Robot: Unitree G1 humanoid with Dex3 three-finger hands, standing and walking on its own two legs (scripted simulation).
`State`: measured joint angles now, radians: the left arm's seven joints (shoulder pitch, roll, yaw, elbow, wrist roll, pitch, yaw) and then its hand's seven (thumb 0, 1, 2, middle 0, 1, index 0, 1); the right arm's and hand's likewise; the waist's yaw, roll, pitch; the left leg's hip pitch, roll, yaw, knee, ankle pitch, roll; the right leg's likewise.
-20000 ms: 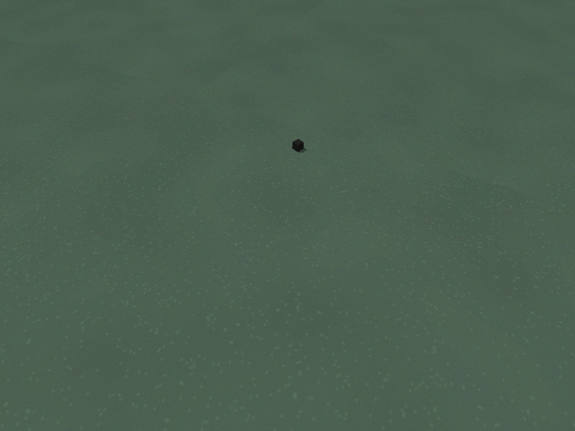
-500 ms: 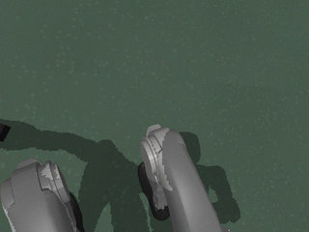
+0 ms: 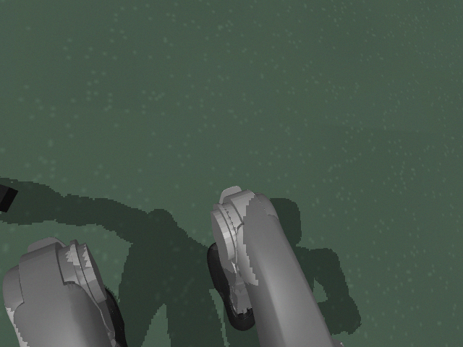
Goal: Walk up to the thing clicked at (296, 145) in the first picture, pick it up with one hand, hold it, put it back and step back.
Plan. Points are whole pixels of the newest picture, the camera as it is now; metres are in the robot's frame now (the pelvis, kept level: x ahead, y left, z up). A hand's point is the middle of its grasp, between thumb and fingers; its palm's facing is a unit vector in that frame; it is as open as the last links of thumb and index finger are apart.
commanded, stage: rise first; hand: left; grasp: from above
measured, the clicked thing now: out of the picture +0.43 +0.32 -0.30
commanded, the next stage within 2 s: approach in 0.62 s
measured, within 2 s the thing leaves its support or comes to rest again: neither
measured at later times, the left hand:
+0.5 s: hand out of the picture +0.40 +0.35 -0.18, palm faces -0.12 -0.40 -0.91, open 14.3 cm
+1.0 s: hand out of the picture +0.42 +0.33 -0.19, palm faces -0.16 -0.39 -0.91, open 14.3 cm
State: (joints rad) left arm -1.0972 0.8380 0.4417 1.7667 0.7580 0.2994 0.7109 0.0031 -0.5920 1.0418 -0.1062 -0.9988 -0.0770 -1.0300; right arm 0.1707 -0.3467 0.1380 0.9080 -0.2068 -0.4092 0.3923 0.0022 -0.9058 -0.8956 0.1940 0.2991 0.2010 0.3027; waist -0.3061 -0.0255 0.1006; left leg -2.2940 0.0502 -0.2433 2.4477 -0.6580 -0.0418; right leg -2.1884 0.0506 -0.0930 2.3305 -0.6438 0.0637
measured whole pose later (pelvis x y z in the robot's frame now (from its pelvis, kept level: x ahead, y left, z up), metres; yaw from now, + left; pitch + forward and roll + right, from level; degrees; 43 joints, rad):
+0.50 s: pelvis +0.00 +0.00 +0.00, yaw +0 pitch +28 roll -10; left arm -1.09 0.83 0.44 1.75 0.74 0.31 0.71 0.00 -0.58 1.03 -0.11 -1.01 -0.08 -1.03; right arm 0.17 -0.35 0.14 0.91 -0.21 -0.41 0.39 0.00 -0.91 -0.90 0.19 0.30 0.20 0.30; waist -0.30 -0.03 0.10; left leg -2.29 0.05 -0.24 2.44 -0.66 -0.05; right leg -2.19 0.05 -0.09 2.33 -0.64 0.06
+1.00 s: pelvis +0.00 +0.00 +0.00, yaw +0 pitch +28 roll -10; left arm -1.16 0.81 0.36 1.82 0.75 0.29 0.73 0.00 -0.57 1.03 -0.11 -0.99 -0.08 -1.02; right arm 0.16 -0.35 0.14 0.92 -0.23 -0.43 0.39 0.00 -0.90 -0.89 0.19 0.30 0.20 0.30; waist -0.33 -0.04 0.11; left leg -2.29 0.04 -0.25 2.44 -0.65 -0.05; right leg -2.19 0.04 -0.10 2.33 -0.64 0.06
